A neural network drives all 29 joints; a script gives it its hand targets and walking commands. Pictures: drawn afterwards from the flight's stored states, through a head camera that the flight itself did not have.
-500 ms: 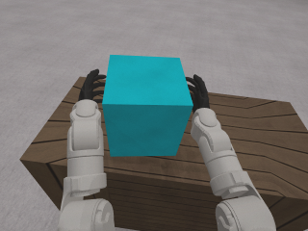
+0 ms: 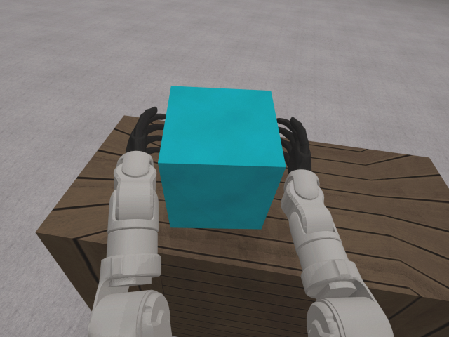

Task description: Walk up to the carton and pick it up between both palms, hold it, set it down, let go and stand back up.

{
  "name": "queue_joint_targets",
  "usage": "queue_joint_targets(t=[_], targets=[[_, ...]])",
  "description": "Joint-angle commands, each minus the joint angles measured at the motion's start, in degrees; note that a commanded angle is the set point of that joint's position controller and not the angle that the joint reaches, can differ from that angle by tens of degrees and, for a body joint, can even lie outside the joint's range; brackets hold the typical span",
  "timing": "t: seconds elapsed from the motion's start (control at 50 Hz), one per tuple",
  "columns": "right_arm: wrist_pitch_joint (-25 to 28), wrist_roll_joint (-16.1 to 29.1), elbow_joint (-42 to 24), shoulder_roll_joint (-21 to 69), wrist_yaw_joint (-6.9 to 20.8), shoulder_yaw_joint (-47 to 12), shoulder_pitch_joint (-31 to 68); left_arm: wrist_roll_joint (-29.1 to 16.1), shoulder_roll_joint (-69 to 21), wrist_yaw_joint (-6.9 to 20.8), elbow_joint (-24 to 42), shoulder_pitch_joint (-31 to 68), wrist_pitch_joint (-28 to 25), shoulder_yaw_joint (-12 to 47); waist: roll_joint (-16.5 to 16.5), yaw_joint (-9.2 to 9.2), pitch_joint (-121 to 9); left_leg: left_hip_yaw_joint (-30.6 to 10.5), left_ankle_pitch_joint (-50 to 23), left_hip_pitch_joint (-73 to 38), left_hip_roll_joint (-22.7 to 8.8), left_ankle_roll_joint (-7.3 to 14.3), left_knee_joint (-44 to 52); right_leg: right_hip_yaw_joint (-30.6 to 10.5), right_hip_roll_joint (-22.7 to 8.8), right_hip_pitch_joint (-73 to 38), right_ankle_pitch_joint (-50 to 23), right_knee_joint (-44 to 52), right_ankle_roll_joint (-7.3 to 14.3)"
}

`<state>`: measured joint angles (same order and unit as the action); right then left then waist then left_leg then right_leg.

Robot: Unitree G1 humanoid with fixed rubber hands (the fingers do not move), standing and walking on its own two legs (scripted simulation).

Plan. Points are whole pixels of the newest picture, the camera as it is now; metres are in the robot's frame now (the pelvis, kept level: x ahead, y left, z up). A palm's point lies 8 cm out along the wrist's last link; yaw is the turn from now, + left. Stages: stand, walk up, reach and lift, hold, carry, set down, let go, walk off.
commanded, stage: set down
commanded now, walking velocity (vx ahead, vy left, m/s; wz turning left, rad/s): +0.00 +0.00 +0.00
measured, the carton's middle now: (218, 161) +0.40 +0.00 +0.13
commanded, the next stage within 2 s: none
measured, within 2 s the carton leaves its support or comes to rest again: neither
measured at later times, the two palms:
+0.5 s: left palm (149, 167) +0.39 +0.13 +0.12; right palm (293, 173) +0.37 -0.14 +0.12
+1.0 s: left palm (157, 174) +0.41 +0.12 +0.09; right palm (294, 182) +0.38 -0.15 +0.09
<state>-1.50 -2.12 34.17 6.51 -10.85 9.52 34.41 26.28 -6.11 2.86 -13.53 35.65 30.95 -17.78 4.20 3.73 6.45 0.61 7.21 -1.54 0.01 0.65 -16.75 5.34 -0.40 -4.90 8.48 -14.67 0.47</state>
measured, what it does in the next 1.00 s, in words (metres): stands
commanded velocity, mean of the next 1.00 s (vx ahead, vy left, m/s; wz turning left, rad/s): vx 0.00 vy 0.00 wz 0.00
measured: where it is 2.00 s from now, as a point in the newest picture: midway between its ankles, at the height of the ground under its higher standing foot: outside the picture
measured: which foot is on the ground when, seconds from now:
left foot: down 0.00-1.00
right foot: down 0.00-1.00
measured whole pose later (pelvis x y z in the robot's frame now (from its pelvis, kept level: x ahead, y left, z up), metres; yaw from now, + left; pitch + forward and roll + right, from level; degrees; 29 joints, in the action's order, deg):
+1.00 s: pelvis +0.02 +0.00 +0.00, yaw -1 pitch -4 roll -1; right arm 11.3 -7.7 47.2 7.1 -9.8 17.0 33.7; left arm 21.3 -4.3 -0.7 -36.5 35.7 12.7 -18.8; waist 2.8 3.0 4.0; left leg 2.1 7.8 4.8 -0.7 0.5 -16.4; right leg 4.9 0.0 1.0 7.6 -12.5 0.4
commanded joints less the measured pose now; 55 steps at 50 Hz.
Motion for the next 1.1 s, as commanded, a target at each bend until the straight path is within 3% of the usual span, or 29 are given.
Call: queue_joint_targets(t=[0.0,0.04,0.06,0.08,0.18,0.26,0.54,0.6,0.7,0.8,0.84,0.9,0.92,1.02,1.04,1.08], targets=[[9.48,-0.91,-13.2,21.11,6.9,-19.12,38.11,-7.71,-27.57,8.81,3.0,27.97,-6.11,22.56,-4.71,0.38,-21.17,4.01,-5.77,-5.89,0.74,-0.74,1.78,4.09,1.62,-1.4,-5.61,1.71,-2.27],[10.94,-0.72,-12.33,21.92,6.99,-20.42,37.19,-9.33,-28.42,8.2,4.7,28.58,-7.85,24.26,-3.54,0.46,-23.39,3.85,-9.45,-6.59,0.7,-0.97,0.85,4.19,1.98,-1.73,-9.55,1.38,-2.28],[12.18,0.03,-14.81,22.02,6.73,-22.78,38.05,-8.65,-27.34,8.04,4.84,28.19,-8.64,25.03,-4.22,-1.95,-25.99,4.67,-9.53,-5.47,0.7,-0.2,-0.1,2.95,1.25,-3.17,-10.6,0.79,-1.96],[12.84,0.11,-14.9,22.9,6.47,-23.37,38.42,-9.14,-27.85,7.67,4.95,28.92,-9.62,26.31,-3.47,-0.91,-27.31,4.34,-10.3,-4.81,0.53,-0.18,-0.33,2.89,1.43,-4.21,-12.68,0.04,-2.19],[14.02,0.73,-15.13,24.74,6.14,-25.89,37.73,-11.87,-29.64,5.38,7.37,31.72,-13.65,31.86,-4.84,-0.02,-33.0,2.96,-14.93,-5.85,0.43,-1.25,-1.98,1.65,1.14,-4.48,-18.61,-1.3,-2.35],[13.36,1.26,-14.11,25.24,5.75,-26.54,36.03,-12.38,-30.15,4.43,6.72,31.15,-14.7,32.84,-5.25,0.24,-33.68,1.94,-16.17,-5.97,0.38,-1.71,-2.42,1.15,1.02,-3.94,-20.32,-1.41,-2.58],[13.04,1.23,-8.89,23.72,5.67,-23.58,32.63,-10.58,-30.26,4.92,2.0,28.2,-15.35,29.04,-5.26,0.41,-29.34,1.71,-17.44,-6.27,0.04,-2.73,-2.07,1.76,1.7,-1.98,-20.75,-0.58,-2.61],[13.54,-1.36,-6.5,25.05,6.68,-20.62,34.07,-10.34,-31.2,4.82,0.02,32.52,-16.91,28.0,-6.77,0.7,-30.15,2.25,-13.49,-5.33,-0.18,-3.19,-1.28,2.27,1.72,-0.85,-16.38,0.28,-2.13],[14.88,-2.9,-4.82,26.73,8.05,-18.95,35.64,-11.74,-33.19,3.53,-3.19,35.69,-20.74,28.31,-7.52,0.14,-34.64,2.28,-19.08,-7.46,-0.24,-4.22,-2.5,2.52,2.61,0.37,-18.84,0.04,-1.77],[14.41,-5.41,0.86,27.87,8.46,-16.38,34.06,-9.17,-31.58,3.86,-9.74,34.78,-21.96,23.51,-5.2,-0.66,-31.58,3.24,-13.77,-4.1,-0.21,-3.23,-0.65,2.17,1.92,-1.31,-16.68,0.8,-2.33],[14.49,-6.17,2.51,27.55,8.5,-15.21,33.83,-8.88,-30.73,4.39,-11.86,34.23,-22.36,21.54,-3.82,-0.14,-30.57,3.54,-12.85,-2.78,-0.16,-2.58,0.1,2.23,2.0,-1.89,-18.04,0.64,-2.8],[15.04,-7.55,3.64,28.04,8.86,-14.12,35.22,-8.71,-31.11,4.68,-13.74,36.4,-23.91,20.22,-3.5,-0.8,-31.63,4.09,-11.42,-1.01,0.17,-1.86,0.96,1.66,1.59,-4.0,-20.14,0.11,-2.91],[15.22,-7.89,4.46,29.17,8.97,-13.58,34.98,-9.13,-31.74,4.6,-13.88,37.46,-24.68,20.43,-3.48,-0.15,-32.1,4.29,-11.63,-1.42,0.64,-2.16,0.92,1.89,1.73,-2.99,-20.33,-0.05,-3.2],[16.21,-9.99,6.58,30.37,9.64,-10.83,35.04,-8.67,-31.7,3.69,-16.23,40.51,-27.86,19.78,-5.31,-0.28,-33.78,4.58,-12.95,-0.22,0.38,-2.76,0.37,1.45,1.49,-2.33,-21.02,-0.26,-2.84],[16.24,-10.3,8.32,30.87,9.64,-10.69,33.64,-8.28,-31.42,3.59,-17.27,40.04,-28.43,19.01,-4.31,-0.09,-34.36,4.51,-12.69,-0.84,0.26,-2.62,0.45,1.45,1.35,-2.32,-22.1,-0.36,-2.86],[16.42,-10.68,8.44,30.17,9.68,-9.77,34.4,-7.95,-32.02,3.31,-18.75,39.51,-29.1,18.5,-6.15,-0.4,-33.49,4.42,-12.72,0.19,0.04,-2.78,0.6,1.14,1.22,-1.88,-20.77,-0.27,-2.58]])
